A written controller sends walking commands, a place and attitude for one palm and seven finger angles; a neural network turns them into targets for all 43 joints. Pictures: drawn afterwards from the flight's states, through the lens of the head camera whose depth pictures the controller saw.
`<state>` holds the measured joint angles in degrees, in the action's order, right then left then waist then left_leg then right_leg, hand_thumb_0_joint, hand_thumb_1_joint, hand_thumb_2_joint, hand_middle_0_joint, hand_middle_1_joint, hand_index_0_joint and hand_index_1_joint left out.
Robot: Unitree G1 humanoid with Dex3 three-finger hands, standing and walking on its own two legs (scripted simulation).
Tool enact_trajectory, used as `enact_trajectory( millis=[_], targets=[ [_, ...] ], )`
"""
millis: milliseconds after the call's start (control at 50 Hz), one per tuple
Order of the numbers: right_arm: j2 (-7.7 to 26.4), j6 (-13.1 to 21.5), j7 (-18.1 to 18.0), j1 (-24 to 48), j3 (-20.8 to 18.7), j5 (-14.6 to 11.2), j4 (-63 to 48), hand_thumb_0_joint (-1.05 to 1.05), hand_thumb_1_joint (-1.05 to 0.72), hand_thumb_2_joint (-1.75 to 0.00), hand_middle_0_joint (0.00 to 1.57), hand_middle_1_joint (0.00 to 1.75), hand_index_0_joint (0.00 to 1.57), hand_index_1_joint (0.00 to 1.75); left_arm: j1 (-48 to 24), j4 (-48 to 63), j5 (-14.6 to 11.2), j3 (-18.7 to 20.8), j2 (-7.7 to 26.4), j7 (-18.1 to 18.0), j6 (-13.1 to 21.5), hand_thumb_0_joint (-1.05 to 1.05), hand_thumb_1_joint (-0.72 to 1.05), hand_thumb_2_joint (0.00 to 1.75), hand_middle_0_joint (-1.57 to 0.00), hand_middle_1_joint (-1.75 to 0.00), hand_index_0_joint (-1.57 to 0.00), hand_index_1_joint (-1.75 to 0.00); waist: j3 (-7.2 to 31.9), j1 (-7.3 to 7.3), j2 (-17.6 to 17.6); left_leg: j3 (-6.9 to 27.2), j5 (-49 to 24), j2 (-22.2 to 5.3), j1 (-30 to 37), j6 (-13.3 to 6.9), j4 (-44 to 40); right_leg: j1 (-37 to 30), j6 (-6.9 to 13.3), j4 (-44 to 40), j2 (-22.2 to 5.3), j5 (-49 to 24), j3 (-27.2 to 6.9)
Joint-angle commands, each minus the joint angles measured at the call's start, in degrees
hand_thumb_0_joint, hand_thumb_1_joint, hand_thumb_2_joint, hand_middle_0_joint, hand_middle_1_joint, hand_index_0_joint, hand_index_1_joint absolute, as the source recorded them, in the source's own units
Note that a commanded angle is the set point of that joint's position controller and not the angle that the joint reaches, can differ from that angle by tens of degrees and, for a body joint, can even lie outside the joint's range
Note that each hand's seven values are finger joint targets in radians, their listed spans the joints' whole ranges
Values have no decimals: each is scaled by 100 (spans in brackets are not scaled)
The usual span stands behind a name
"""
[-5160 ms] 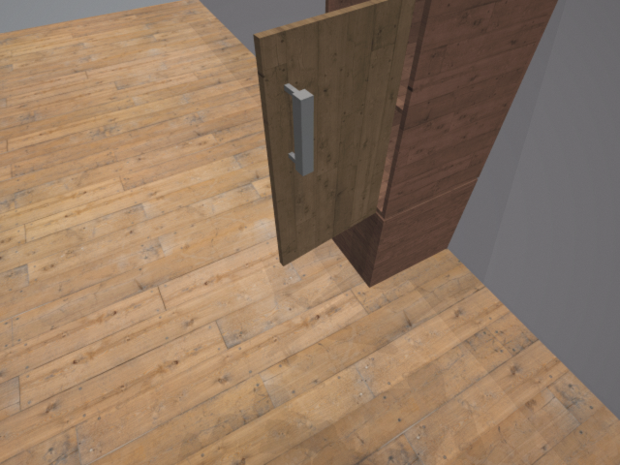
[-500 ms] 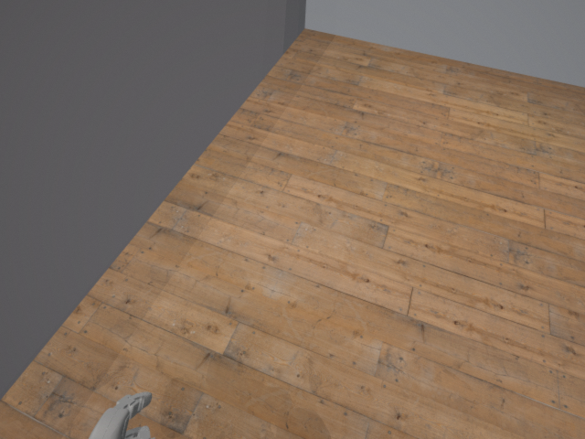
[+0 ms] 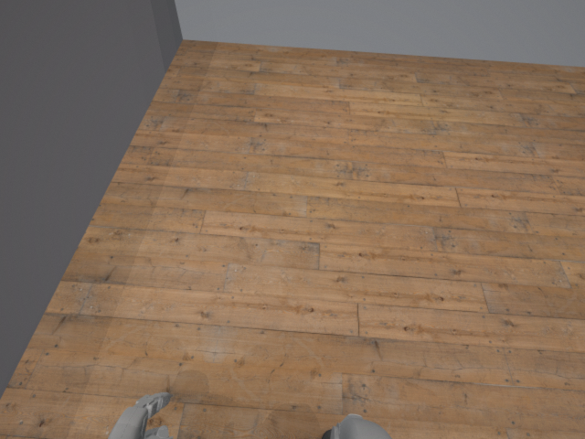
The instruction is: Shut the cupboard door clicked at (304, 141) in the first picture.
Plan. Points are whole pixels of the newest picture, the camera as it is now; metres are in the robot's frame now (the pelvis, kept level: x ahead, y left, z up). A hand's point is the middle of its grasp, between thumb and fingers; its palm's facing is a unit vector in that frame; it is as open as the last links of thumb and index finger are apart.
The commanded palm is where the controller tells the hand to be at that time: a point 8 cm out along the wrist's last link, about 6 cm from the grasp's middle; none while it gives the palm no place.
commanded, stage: walk around to get in front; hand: left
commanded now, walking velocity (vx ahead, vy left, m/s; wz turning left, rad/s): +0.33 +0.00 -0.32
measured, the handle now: out of the picture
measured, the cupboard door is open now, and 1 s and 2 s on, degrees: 97 97 97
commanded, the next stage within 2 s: walk to a spot facing it in 0.04 s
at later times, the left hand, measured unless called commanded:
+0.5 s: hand (187, 382) +0.23 +0.18 -0.19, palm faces +0.12 -0.98 -0.18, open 7.3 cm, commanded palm none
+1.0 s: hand (190, 386) +0.22 +0.18 -0.19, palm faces +0.41 -0.88 -0.24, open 7.4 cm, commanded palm none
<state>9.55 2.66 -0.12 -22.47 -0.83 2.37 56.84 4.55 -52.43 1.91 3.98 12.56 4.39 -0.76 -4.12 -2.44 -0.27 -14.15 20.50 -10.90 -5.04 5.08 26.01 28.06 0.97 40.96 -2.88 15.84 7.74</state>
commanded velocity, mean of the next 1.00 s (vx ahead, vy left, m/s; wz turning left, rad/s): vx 0.03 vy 0.00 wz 0.51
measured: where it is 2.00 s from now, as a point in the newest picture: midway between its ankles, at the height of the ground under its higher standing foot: (317, 383)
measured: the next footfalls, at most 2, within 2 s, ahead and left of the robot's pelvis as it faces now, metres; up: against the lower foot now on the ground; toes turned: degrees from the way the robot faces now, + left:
right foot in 0.04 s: +0.14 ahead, -0.12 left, +0.00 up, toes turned -7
left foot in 0.34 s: +0.28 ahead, +0.10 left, +0.00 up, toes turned +7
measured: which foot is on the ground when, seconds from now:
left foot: down 0.00-0.04, up 0.06-0.32, down 0.34-0.64, up 0.66-0.90, down 0.92-1.00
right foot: up 0.00-0.02, down 0.04-0.36, up 0.38-0.62, down 0.64-0.90, up 0.92-1.00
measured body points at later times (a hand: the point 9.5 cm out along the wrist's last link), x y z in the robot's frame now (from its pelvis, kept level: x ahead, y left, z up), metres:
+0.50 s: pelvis +0.19 -0.01 -0.01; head +0.22 +0.02 +0.44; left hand +0.22 +0.23 -0.17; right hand +0.27 -0.24 -0.14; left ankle +0.24 +0.10 -0.74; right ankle +0.14 -0.14 -0.69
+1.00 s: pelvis +0.26 -0.04 -0.02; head +0.30 +0.00 +0.43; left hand +0.20 +0.22 -0.17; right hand +0.47 -0.24 -0.13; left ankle +0.23 +0.07 -0.74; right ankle +0.25 -0.19 -0.68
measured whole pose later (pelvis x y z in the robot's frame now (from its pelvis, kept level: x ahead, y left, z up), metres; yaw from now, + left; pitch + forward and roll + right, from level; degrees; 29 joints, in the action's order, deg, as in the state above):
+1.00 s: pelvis +0.26 -0.04 -0.02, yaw +24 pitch +1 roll +0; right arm 14.0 -1.1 0.5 -7.1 -3.0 1.0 50.2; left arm 12.3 -53.8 0.9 3.4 15.1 -0.8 -3.1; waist -4.9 -0.3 3.5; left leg -3.5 18.2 -1.3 -20.8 -1.0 37.7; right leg 23.6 -4.6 61.6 -6.1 31.1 4.4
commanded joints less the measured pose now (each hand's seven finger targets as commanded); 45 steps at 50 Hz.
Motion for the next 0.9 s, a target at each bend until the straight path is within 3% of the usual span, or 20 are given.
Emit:
enact_trajectory(
  millis=[0, 20, 40, 100, 160, 280, 300, 320, 340, 360, 440, 580, 620, 640, 700, 760, 800, 840, 860, 880],
  targets=[
    [927, 79, 13, 279, -264, -146, -419, 0, -90, -90, 20, 30, 20, 30, 1858, -216, 38, 309, 1061, -167, 294, 0, 90, 90, -20, -30, -20, -30, 1282, 1157, 865, -310, -1835, -104, -2267, -331, 2544, -4194, 670, -1343, -645, 441, -1208],
    [608, 89, 30, 667, -209, -215, -789, 0, -90, -90, 20, 30, 20, 30, 2476, -346, -56, 443, 1645, -282, 305, 0, 90, 90, -20, -30, -20, -30, 1444, 1326, 1966, 146, 1490, 656, -3634, -153, 4288, -4547, 1313, -2394, -2170, 44, -3775],
    [698, 66, 21, 1040, -271, -168, -856, 0, -90, -90, 20, 30, 20, 30, 2189, -331, -156, 456, 1752, -324, 235, 0, 90, 90, -20, -30, -20, -30, 838, 1232, 1065, 1035, 1525, 378, -4143, -195, 4768, -3872, 1543, -2726, -2284, 385, -3767],
    [734, -20, -10, 864, -321, -64, -467, 0, -90, -90, 20, 30, 20, 30, 952, -28, -105, 165, 777, -441, 343, 0, 90, 90, -20, -30, -20, -30, 455, 413, 1146, 1312, 233, -61, -3246, -134, 4108, -2075, 1079, -2733, -1538, -421, -2219],
    [316, -137, 40, 256, -225, -80, -123, 0, -90, -90, 20, 30, 20, 30, 634, -90, -53, 98, 623, -458, 433, 0, 90, 90, -20, -30, -20, -30, 614, 6, 615, 1033, -119, 173, -2189, -167, 2703, -1503, 993, -2613, -1216, -1586, -1232],
    [359, -44, 54, 202, -146, -99, 115, 0, -90, -90, 20, 30, 20, 30, 840, -525, -131, 11, 481, -487, 408, 0, 90, 90, -20, -30, -20, -30, 586, -21, 239, 867, -1917, 665, -800, -293, 339, -1734, 383, -1770, -840, -1817, -346],
    [735, -5, 33, -58, -206, -79, 164, 0, -90, -90, 20, 30, 20, 30, 1021, -503, -127, -34, 343, -500, 353, 0, 90, 90, -20, -30, -20, -30, 797, -61, -572, 1496, -2879, 286, -245, -508, 199, -1430, 123, -979, -583, -1221, -118],
    [1203, -12, -21, -282, -292, -51, 134, 0, -90, -90, 20, 30, 20, 30, 1251, -464, -149, -89, 167, -524, 304, 0, 90, 90, -20, -30, -20, -30, 1005, -86, -1485, 2745, -3928, -650, 274, -1083, 43, -715, -157, 44, -71, 398, 82],
    [1384, -86, -92, -356, -336, -32, 91, 0, -90, -90, 20, 30, 20, 30, 1183, -352, -162, -115, 174, -550, 258, 0, 90, 90, -20, -30, -20, -30, 967, -189, -1539, 3587, -3947, -1215, 126, -1603, -432, -472, -234, 1074, 248, 2201, -127],
    [1323, -135, -158, -149, -302, -31, 67, 0, -90, -90, 20, 30, 20, 30, 939, -298, -147, -95, 244, -545, 197, 0, 90, 90, -20, -30, -20, -30, 889, -109, -1471, 3794, -3923, -1145, 58, -1684, -558, -83, -274, 1643, 147, 2179, -512],
    [1231, -188, -183, 567, -328, -55, -190, 0, -90, -90, 20, 30, 20, 30, 571, -183, -153, -26, 263, -477, 102, 0, 90, 90, -20, -30, -20, -30, 808, 102, -958, 2951, -3430, -619, -645, -1476, -494, -242, -394, 1540, -16, 1464, -714],
    [1316, -416, -80, 1359, -515, -102, -592, 0, -90, -90, 20, 30, 20, 30, 1224, -116, -104, 112, 405, -515, 52, 0, 90, 90, -20, -30, -20, -30, 738, 425, -600, 2804, -558, 170, -2052, -971, -368, -2113, -349, -1295, 168, 55, -460],
    [786, -461, 25, 1547, -459, -143, -878, 0, -90, -90, 20, 30, 20, 30, 1349, 21, 12, 288, 1284, -578, 100, 0, 90, 90, -20, -30, -20, -30, 467, 605, 1604, 1365, 860, 1303, -3216, -260, 1582, -2387, 443, -2957, -2005, 1120, -2643],
    [874, -458, 83, 1595, -497, -106, -923, 0, -90, -90, 20, 30, 20, 30, 1050, 171, -13, 246, 1383, -558, 61, 0, 90, 90, -20, -30, -20, -30, 471, 551, 1475, 1284, 1215, 1144, -2829, -310, 2902, -1701, 825, -3080, -2463, 972, -2658],
    [774, -533, 134, 1605, -479, -115, -813, 0, -90, -90, 20, 30, 20, 30, 598, 281, -27, 121, 898, -593, 127, 0, 90, 90, -20, -30, -20, -30, 51, 256, 1392, 1258, 735, 767, -2972, -200, 3814, -1551, 617, -2468, -1815, -1038, -1301],
    [542, -461, 170, 1883, -344, -158, -918, 0, -90, -90, 20, 30, 20, 30, 1102, 130, -1, 134, 1000, -596, 183, 0, 90, 90, -20, -30, -20, -30, 378, 487, 1144, 842, 814, 881, -2638, -160, 2188, -2602, 510, -1617, -1693, -3935, -625],
    [562, -421, 170, 1789, -293, -176, -924, 0, -90, -90, 20, 30, 20, 30, 1255, 73, -21, 156, 1197, -582, 199, 0, 90, 90, -20, -30, -20, -30, 722, 478, 1139, 569, 332, 1088, -2184, -205, 1271, -2942, 378, -1105, -1657, -4680, -395],
    [803, -402, 157, 1299, -343, -144, -848, 0, -90, -90, 20, 30, 20, 30, 1066, 144, -94, 175, 1254, -548, 190, 0, 90, 90, -20, -30, -20, -30, 929, 157, 1020, 537, -806, 1204, -1050, -343, 247, -2379, 23, -334, -1507, -4457, -6],
    [1202, -351, 136, 827, -446, -99, -757, 0, -90, -90, 20, 30, 20, 30, 936, 274, -138, 152, 1149, -528, 181, 0, 90, 90, -20, -30, -20, -30, 1315, -115, 303, 1133, -2447, 617, 156, -604, -11, -1492, -275, 612, -1336, -3417, 212],
    [1903, -315, 96, 340, -612, -73, -714, 0, -90, -90, 20, 30, 20, 30, 883, 534, -178, 48, 713, -492, 153, 0, 90, 90, -20, -30, -20, -30, 1593, -334, -1549, 3432, -5196, -1135, 1217, -1604, 9, 273, -698, 2079, -477, 1084, 238]
  ],
)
